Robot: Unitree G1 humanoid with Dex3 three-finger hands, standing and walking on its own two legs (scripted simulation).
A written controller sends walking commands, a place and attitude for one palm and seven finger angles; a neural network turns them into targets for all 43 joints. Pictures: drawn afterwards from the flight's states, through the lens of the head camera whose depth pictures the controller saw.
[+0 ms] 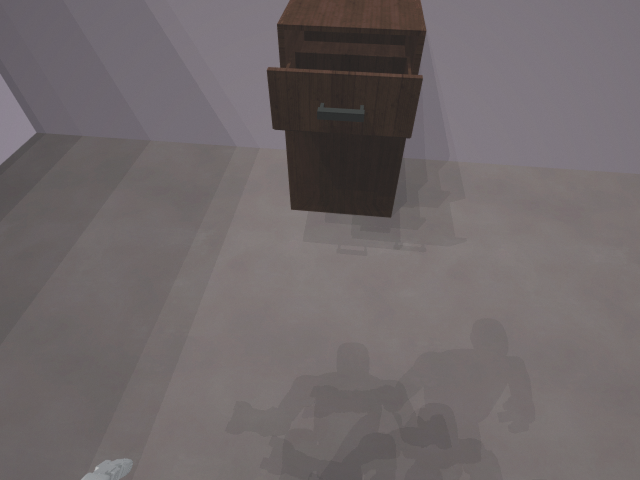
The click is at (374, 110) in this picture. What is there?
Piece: drawer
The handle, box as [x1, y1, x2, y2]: [317, 103, 364, 121]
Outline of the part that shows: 317,110 317,118 319,119 363,121 363,105 360,105 359,110 326,108 323,106 323,103 321,103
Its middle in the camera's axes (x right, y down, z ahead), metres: +0.06 -0.36 +1.08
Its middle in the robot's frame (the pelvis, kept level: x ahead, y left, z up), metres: +1.04 +0.00 -0.07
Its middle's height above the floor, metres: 0.69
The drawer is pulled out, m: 0.28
